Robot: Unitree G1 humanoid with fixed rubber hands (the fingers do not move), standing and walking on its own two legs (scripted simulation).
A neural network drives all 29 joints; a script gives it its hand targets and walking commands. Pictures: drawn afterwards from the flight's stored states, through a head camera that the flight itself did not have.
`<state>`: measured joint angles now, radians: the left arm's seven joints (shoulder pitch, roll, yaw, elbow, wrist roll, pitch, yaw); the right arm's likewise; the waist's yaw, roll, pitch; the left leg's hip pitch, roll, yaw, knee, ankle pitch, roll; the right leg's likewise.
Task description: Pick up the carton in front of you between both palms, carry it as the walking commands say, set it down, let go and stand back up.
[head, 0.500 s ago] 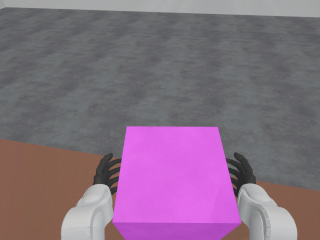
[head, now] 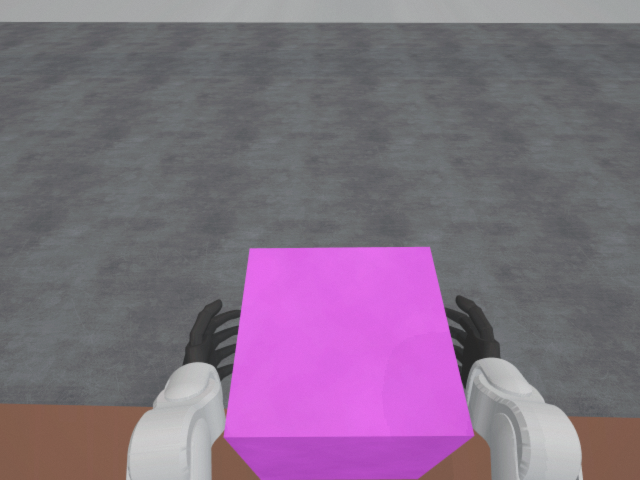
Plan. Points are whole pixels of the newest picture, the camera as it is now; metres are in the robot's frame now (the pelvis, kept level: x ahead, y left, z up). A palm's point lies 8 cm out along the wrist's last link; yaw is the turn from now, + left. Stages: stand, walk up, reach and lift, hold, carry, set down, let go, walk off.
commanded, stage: carry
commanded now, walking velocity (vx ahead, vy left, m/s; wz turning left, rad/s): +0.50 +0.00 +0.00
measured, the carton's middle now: (339, 371) +0.27 -0.01 +0.02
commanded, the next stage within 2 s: none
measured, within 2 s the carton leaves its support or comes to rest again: neither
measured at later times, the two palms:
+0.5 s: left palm (256, 154) +0.66 +0.12 +0.09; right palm (418, 148) +0.68 -0.19 +0.08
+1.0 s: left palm (286, 88) +1.02 +0.08 +0.05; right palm (407, 87) +1.01 -0.23 +0.06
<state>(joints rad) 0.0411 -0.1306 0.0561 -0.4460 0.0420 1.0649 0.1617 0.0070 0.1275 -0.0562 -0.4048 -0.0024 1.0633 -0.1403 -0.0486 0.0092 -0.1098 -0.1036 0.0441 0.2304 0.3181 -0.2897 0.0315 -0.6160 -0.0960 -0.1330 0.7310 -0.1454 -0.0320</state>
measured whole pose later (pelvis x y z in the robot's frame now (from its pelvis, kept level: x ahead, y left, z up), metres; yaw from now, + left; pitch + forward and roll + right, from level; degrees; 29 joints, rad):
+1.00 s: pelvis +0.69 -0.05 -0.09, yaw -2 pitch +5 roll +2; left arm -0.45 -0.14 0.25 -0.11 0.09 0.97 0.22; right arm -0.47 0.08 -0.21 -0.08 -0.01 0.99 -0.21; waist -0.04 -0.03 -0.12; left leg -0.38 -0.02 0.04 1.13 -0.43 0.09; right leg -0.34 0.04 -0.08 0.46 -0.23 -0.10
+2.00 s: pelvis +1.39 -0.08 -0.08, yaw +3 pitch +5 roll +1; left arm 0.05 -0.13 0.03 -0.49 -0.02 1.10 0.16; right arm 0.10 0.14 -0.05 -0.53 0.00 1.09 -0.16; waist 0.05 -0.01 -0.16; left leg -0.53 0.07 0.13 0.57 -0.18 0.00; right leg -0.08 -0.04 -0.14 0.27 -0.27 -0.02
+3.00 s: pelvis +2.06 -0.02 -0.11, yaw -1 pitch +4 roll +1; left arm 0.08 -0.13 0.05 -0.53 0.01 1.16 0.16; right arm 0.07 0.13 -0.03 -0.51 -0.01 1.14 -0.15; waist 0.00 -0.05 -0.14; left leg -0.47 0.06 0.26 0.58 -0.16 0.07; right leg -0.08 -0.14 -0.13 0.69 -0.48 0.05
